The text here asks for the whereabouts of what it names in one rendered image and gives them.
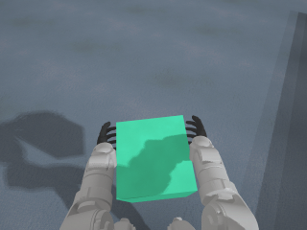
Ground robot right upper arm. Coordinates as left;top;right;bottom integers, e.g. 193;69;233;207
201;201;259;230

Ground robot right hand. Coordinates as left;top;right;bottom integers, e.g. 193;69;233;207
185;115;207;145

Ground robot left hand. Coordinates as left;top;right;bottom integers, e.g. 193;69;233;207
97;122;117;150

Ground carton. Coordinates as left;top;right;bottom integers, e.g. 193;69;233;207
116;115;198;203

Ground robot left upper arm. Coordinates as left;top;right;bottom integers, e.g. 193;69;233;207
60;208;115;230

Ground robot left shin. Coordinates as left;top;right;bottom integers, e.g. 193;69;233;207
120;218;130;222

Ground right robot forearm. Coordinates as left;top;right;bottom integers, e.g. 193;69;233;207
189;135;259;230

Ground right robot thigh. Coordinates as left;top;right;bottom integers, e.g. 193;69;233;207
167;220;196;230

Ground left robot forearm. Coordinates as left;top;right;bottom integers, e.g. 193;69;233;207
59;142;117;230

